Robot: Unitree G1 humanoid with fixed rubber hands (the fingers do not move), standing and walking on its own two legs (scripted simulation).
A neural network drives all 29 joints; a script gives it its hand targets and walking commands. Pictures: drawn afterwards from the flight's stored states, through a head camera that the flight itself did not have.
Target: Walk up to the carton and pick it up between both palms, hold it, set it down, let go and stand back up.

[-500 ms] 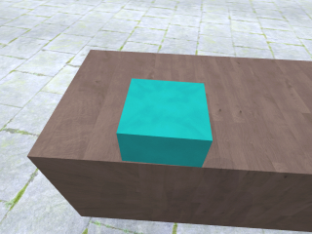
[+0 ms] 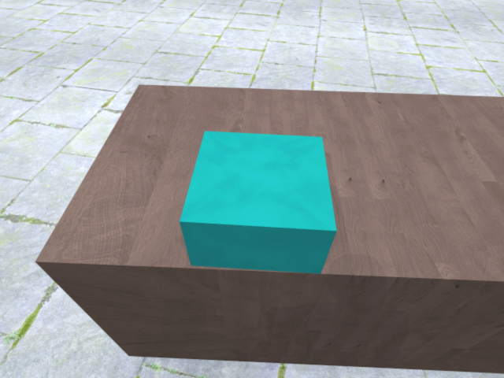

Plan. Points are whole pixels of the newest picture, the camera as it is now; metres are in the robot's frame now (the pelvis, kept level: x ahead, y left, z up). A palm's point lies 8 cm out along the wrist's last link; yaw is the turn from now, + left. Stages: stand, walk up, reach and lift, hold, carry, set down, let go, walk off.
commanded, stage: walk up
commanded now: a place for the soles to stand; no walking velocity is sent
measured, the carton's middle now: (259, 198) +0.49 +0.00 -0.02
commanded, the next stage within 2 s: reach and lift in 0.20 s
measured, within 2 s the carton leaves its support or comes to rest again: neither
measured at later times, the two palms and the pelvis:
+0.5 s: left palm (121, 371) +0.18 +0.23 -0.11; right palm out of the picture +0.16 -0.26 -0.13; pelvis -0.04 -0.02 -0.04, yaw -1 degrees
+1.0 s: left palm out of the picture +0.13 +0.22 -0.08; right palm out of the picture +0.12 -0.22 -0.09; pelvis -0.03 -0.05 -0.01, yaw +0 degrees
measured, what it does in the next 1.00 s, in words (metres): shifts its weight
